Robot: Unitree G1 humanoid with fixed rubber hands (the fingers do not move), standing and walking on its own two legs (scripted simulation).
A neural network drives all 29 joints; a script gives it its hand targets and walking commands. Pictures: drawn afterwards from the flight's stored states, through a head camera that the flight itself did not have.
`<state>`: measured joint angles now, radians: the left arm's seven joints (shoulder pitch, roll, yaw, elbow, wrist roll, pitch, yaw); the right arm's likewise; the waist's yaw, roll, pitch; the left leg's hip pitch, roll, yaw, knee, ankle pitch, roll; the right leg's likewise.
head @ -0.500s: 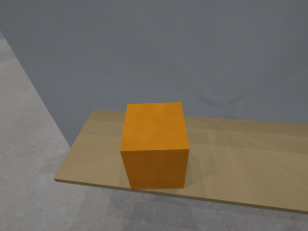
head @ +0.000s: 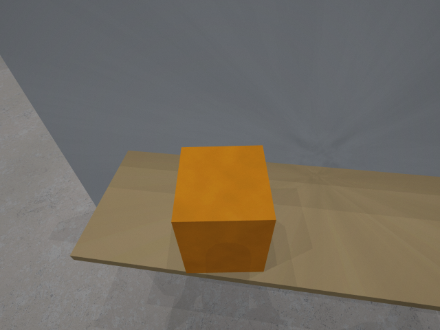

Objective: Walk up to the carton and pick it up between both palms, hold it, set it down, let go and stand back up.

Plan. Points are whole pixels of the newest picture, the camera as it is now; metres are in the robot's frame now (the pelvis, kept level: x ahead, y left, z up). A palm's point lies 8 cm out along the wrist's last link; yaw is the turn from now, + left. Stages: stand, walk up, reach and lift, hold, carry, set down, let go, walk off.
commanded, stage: stand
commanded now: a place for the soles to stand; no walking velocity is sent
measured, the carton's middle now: (223, 211) +0.43 +0.03 -0.09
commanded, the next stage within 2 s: reach and lift in 0.90 s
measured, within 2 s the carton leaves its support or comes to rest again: neither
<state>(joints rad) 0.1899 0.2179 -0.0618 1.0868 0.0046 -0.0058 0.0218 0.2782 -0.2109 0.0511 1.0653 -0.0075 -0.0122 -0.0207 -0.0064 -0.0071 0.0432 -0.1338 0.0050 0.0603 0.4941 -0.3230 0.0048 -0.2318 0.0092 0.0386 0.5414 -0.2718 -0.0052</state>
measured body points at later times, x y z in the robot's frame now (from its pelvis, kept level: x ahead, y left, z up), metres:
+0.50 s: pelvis +0.01 -0.01 +0.00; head +0.02 -0.02 +0.45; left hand +0.04 +0.24 -0.15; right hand +0.01 -0.25 -0.16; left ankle -0.03 +0.11 -0.74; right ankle +0.01 -0.12 -0.74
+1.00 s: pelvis +0.00 -0.02 -0.01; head +0.04 -0.03 +0.43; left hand +0.08 +0.24 -0.16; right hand +0.06 -0.27 -0.17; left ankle -0.03 +0.11 -0.73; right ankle +0.01 -0.12 -0.73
